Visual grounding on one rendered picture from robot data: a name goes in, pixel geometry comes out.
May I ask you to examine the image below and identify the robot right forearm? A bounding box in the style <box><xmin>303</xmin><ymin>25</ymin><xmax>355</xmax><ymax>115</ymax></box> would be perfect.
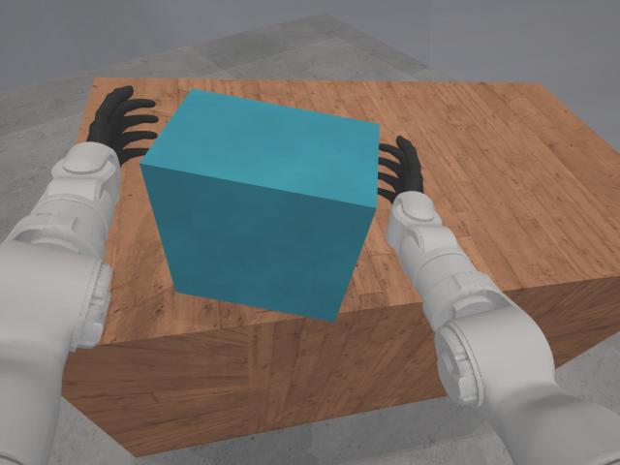
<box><xmin>386</xmin><ymin>191</ymin><xmax>555</xmax><ymax>378</ymax></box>

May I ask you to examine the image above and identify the left robot upper arm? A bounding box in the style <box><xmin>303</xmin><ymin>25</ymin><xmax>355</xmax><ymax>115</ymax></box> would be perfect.
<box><xmin>0</xmin><ymin>239</ymin><xmax>112</xmax><ymax>465</ymax></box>

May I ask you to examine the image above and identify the right robot upper arm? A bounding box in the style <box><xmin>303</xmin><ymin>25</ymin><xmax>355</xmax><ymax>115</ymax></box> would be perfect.
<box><xmin>435</xmin><ymin>305</ymin><xmax>620</xmax><ymax>465</ymax></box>

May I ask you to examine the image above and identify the robot left forearm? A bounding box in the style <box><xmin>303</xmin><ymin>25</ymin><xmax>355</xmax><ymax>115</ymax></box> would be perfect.
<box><xmin>0</xmin><ymin>141</ymin><xmax>121</xmax><ymax>264</ymax></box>

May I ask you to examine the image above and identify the right robot hand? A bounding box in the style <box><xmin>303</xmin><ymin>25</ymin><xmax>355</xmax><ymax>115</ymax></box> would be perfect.
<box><xmin>377</xmin><ymin>136</ymin><xmax>424</xmax><ymax>204</ymax></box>

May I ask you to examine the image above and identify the left robot hand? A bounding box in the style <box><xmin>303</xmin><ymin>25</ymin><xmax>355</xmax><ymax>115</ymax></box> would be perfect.
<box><xmin>86</xmin><ymin>85</ymin><xmax>159</xmax><ymax>168</ymax></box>

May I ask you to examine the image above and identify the pedestal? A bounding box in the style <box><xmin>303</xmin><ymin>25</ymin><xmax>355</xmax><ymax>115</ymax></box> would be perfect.
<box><xmin>61</xmin><ymin>77</ymin><xmax>620</xmax><ymax>457</ymax></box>

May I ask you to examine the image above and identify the carton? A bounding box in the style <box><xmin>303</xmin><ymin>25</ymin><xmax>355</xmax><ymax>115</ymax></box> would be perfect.
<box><xmin>139</xmin><ymin>88</ymin><xmax>380</xmax><ymax>322</ymax></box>

